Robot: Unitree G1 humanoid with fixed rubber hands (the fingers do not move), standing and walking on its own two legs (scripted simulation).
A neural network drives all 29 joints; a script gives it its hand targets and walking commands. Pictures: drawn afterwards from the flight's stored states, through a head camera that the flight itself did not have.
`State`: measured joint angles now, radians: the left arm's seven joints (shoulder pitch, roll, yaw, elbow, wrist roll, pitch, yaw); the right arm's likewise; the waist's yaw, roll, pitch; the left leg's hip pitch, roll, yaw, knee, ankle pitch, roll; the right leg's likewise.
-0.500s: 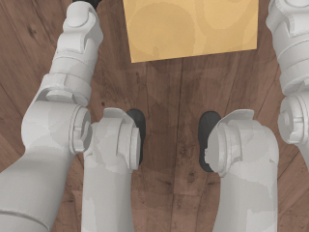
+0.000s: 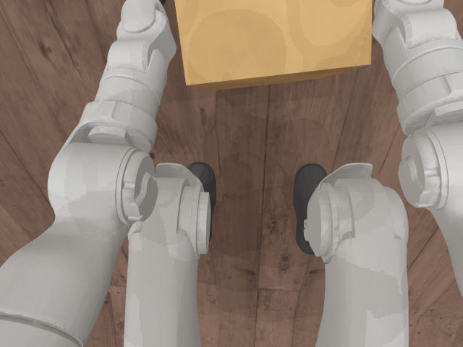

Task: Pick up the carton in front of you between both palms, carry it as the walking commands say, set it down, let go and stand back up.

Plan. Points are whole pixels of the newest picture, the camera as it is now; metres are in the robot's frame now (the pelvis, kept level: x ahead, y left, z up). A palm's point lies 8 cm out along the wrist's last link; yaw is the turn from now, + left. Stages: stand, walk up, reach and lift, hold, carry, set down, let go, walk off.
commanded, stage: reach and lift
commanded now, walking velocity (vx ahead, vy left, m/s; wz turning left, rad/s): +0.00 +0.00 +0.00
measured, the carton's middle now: (265, 11) +0.53 -0.02 -0.25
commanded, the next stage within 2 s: none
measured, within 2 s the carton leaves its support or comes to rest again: leaves its support in 0.10 s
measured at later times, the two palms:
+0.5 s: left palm out of the picture +0.50 +0.13 -0.02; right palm out of the picture +0.50 -0.17 -0.02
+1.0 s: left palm out of the picture +0.48 +0.13 +0.13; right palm out of the picture +0.47 -0.17 +0.12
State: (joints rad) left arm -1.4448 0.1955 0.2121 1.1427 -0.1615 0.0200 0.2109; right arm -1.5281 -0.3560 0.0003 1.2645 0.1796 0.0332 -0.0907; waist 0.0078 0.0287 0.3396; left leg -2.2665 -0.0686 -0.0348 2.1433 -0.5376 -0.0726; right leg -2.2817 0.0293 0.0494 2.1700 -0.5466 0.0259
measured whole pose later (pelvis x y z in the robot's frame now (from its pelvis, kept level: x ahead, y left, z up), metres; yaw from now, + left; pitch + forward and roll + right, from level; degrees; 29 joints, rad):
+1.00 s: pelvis +0.03 +0.01 +0.18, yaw -3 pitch +39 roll +1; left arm -0.82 -0.08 0.45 0.62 0.16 0.33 0.09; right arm -0.85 -0.01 -0.36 0.67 -0.17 0.36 -0.04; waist 0.01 0.02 -0.22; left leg -1.76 -0.11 -0.10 1.59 -0.51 -0.06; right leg -1.77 0.10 0.10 1.59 -0.50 0.06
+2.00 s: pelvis +0.11 +0.01 +0.40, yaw -3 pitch -1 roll +0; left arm -0.25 -0.15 0.26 0.40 0.24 0.56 0.02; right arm -0.23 0.14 -0.24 0.38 -0.24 0.59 -0.02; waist 0.00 0.01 -0.09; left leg -0.21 -0.05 -0.15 0.46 -0.24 -0.01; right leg -0.21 0.05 0.14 0.45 -0.23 0.01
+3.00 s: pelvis +0.11 +0.00 +0.41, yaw -3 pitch -5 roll +0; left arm -0.24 -0.15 0.22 0.24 0.26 0.70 0.00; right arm -0.22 0.14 -0.19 0.23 -0.25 0.73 -0.01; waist 0.00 0.00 -0.01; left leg -0.06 -0.04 -0.14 0.36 -0.21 -0.01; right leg -0.06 0.04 0.13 0.35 -0.19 0.01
